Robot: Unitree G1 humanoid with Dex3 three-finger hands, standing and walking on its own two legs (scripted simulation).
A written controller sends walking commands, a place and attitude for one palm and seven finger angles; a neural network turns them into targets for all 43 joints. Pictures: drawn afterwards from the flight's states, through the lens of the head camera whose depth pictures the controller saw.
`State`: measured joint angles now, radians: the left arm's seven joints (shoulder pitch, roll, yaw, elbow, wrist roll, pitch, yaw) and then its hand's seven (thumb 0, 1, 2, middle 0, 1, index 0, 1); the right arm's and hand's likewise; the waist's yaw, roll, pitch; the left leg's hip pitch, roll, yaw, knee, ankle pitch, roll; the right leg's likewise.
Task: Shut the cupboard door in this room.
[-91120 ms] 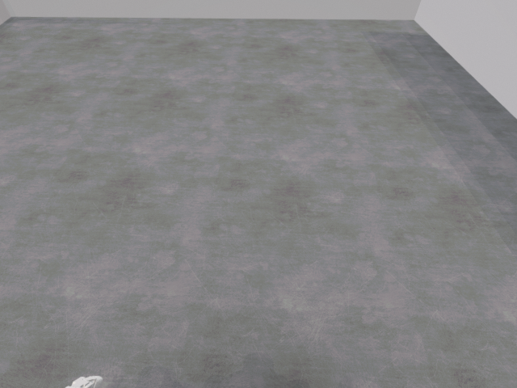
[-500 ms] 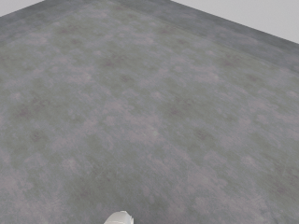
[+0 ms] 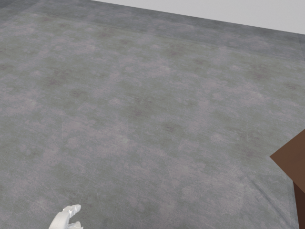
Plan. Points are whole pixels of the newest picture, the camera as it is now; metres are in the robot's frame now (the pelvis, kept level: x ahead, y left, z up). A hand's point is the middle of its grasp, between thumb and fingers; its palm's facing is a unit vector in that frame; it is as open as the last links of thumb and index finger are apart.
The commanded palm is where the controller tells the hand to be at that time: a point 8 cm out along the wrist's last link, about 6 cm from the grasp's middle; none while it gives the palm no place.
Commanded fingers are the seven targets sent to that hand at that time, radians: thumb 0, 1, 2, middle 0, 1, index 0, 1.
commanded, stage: turn to face it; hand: left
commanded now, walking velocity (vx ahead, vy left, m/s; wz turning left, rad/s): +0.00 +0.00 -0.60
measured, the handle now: out of the picture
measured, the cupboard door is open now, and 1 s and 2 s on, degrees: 46 46 46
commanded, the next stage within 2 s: take the last steps up to it in 1.60 s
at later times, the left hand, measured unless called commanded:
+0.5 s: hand (89, 227) +0.14 +0.20 -0.18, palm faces -0.24 -0.96 -0.18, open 7.4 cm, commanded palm none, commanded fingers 0.00 0.90 0.90 -0.20 -0.30 -0.20 -0.30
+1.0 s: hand (127, 197) +0.22 +0.09 -0.15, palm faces -0.56 -0.79 -0.25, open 7.3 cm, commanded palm none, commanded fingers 0.00 0.90 0.90 -0.20 -0.30 -0.20 -0.30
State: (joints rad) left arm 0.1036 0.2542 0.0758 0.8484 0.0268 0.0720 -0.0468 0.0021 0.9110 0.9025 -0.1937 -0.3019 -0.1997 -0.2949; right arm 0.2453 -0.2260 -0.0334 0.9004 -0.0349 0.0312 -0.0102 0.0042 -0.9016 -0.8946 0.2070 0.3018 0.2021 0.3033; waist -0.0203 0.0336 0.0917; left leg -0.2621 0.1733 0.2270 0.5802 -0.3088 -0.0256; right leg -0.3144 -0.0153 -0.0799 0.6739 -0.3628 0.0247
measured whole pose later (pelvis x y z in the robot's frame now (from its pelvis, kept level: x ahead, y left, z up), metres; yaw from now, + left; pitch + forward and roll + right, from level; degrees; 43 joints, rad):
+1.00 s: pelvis +0.03 -0.01 +0.00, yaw -34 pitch +2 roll -1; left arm 0.16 0.21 0.04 0.88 0.02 0.04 -0.01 0.00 0.91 0.90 -0.20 -0.30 -0.20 -0.30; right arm 0.20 -0.27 -0.06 0.91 -0.02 0.07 -0.01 0.01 -0.91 -0.90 0.20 0.30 0.20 0.30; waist -0.02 0.04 0.08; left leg -0.50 0.09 0.04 1.09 -0.43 -0.09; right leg -0.27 0.02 0.00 0.53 -0.29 -0.02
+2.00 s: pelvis +0.09 -0.06 -0.01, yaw -57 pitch +1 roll -1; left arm 0.27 0.20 0.06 1.01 0.02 0.02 -0.02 0.00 0.91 0.90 -0.20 -0.30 -0.21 -0.30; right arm 0.27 -0.19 -0.03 0.96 -0.04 -0.01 -0.01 0.00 -0.91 -0.90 0.20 0.30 0.20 0.30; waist -0.01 -0.04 0.00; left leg -0.32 0.06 0.11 0.61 -0.31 0.00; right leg -0.20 0.03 0.00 0.61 -0.43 -0.03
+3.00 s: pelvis +0.14 -0.29 +0.00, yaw -60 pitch +1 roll -1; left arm 0.20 0.22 0.05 0.99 0.02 0.05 0.04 0.00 0.91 0.90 -0.20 -0.30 -0.20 -0.30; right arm 0.09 -0.18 -0.02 0.92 -0.03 0.04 -0.02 0.00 -0.91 -0.90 0.20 0.30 0.20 0.30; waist 0.04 -0.04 0.10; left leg -0.32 0.00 0.04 0.60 -0.29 0.05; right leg -0.34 0.01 -0.03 0.85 -0.54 0.00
